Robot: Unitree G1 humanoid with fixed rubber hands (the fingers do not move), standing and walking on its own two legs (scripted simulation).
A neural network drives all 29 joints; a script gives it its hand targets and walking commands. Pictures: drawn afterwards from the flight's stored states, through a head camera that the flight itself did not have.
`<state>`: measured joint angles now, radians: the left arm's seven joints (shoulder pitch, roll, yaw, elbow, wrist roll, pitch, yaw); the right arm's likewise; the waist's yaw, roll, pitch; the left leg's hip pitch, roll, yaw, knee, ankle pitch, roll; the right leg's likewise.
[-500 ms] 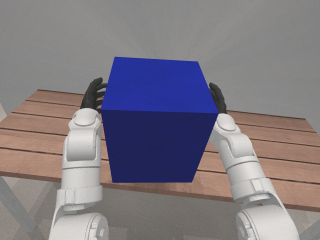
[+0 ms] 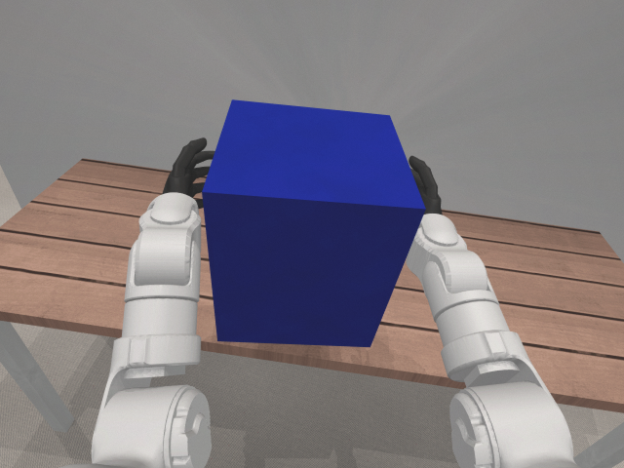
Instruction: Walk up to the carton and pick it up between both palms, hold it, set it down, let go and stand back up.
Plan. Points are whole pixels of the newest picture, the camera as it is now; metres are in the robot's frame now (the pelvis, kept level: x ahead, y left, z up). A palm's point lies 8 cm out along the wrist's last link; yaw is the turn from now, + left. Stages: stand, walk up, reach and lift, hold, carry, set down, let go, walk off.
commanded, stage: hold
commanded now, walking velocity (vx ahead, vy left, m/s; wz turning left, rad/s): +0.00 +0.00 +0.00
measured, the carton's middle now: (303, 228) +0.39 +0.01 +0.15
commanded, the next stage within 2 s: none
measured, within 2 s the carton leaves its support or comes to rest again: neither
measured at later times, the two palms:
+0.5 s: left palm (185, 202) +0.38 +0.15 +0.19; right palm (421, 215) +0.38 -0.15 +0.19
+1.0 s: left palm (180, 205) +0.36 +0.15 +0.21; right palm (428, 221) +0.36 -0.15 +0.20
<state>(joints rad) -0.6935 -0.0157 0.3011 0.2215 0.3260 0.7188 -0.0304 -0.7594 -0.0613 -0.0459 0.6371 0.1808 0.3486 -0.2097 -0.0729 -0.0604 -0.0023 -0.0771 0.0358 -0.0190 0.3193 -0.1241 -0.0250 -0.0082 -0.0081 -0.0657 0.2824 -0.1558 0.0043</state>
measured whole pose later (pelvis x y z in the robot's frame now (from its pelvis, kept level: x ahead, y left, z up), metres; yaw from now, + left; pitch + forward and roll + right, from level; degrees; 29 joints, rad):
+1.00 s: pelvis +0.01 +0.00 +0.00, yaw +0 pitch -9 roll -1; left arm -0.56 -0.04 0.26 0.00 0.30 0.76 -0.02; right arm -0.65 -0.10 0.05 0.42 0.27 0.40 -0.27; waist -0.09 -0.03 0.04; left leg -0.03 0.04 -0.02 0.35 -0.16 -0.03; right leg 0.06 0.00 -0.07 0.27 -0.17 0.01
